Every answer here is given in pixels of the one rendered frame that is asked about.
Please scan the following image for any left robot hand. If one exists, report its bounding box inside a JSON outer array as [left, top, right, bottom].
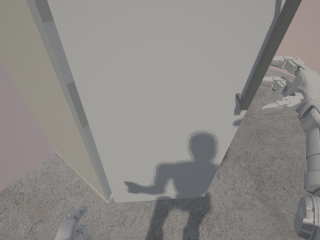
[[54, 206, 92, 240]]

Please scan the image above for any right robot forearm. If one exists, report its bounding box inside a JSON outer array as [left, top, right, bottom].
[[297, 98, 320, 197]]

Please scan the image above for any right robot hand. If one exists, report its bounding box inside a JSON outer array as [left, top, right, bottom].
[[260, 55, 320, 116]]

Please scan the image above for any handle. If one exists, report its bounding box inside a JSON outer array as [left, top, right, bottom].
[[235, 0, 302, 111]]

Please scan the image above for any robot right upper arm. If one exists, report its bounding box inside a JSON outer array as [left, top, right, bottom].
[[294, 195, 320, 240]]

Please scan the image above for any fridge door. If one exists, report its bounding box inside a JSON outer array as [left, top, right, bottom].
[[47, 0, 286, 203]]

